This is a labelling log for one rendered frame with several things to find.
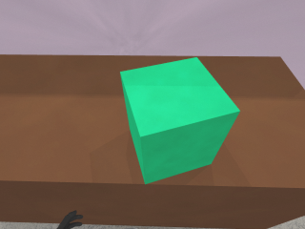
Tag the carton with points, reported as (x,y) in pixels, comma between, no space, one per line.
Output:
(178,115)

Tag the pedestal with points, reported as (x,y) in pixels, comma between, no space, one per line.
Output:
(66,145)

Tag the left robot hand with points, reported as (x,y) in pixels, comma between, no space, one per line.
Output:
(71,216)

